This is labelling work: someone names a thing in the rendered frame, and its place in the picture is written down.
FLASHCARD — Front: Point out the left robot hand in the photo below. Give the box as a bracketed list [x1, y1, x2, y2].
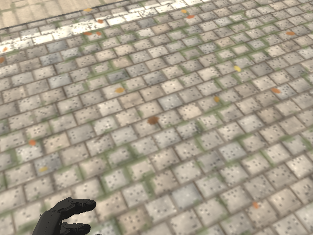
[32, 197, 102, 235]

